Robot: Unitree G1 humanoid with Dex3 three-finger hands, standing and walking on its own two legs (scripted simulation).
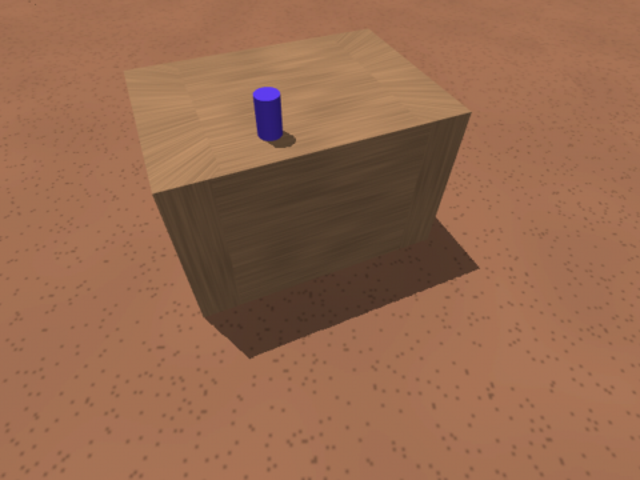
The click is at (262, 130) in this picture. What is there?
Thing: squat round
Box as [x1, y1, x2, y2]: [253, 87, 282, 140]
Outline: 262,87 256,89 253,92 257,132 260,138 264,140 273,140 280,137 282,134 279,91 272,87
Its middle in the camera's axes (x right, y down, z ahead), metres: -0.13 -0.33 +1.07
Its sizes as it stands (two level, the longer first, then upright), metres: 0.071 0.071 0.122
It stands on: a support 0.60 m high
